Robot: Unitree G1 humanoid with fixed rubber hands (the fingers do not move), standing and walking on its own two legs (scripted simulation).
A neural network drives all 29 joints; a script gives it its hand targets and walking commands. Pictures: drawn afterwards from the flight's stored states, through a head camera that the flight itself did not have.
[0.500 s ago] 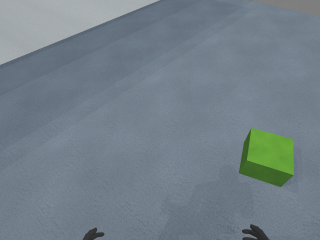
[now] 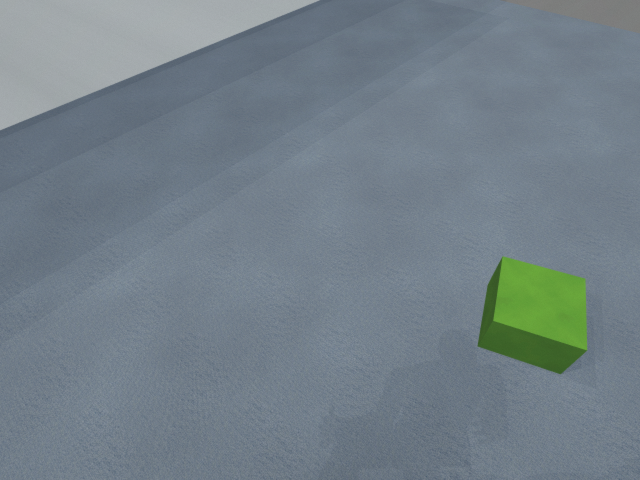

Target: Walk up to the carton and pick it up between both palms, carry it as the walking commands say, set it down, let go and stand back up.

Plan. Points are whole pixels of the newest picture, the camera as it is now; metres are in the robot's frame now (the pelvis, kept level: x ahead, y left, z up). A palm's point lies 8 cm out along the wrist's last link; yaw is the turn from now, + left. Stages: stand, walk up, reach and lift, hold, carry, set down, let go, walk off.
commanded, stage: stand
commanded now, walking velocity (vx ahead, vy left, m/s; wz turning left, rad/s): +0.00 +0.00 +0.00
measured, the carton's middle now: (530, 313) +0.70 -0.65 -0.68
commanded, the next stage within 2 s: walk up in 0.44 s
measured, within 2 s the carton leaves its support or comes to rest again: neither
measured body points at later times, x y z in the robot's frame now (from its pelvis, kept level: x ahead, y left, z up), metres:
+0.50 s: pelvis +0.00 +0.00 +0.01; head +0.01 +0.00 +0.46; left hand +0.01 +0.23 -0.15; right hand +0.01 -0.23 -0.15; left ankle +0.00 +0.12 -0.73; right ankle +0.00 -0.12 -0.73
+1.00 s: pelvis +0.00 -0.09 -0.01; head +0.01 -0.11 +0.44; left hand +0.07 +0.16 -0.14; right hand +0.04 -0.37 -0.15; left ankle +0.01 +0.08 -0.67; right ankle -0.04 -0.16 -0.73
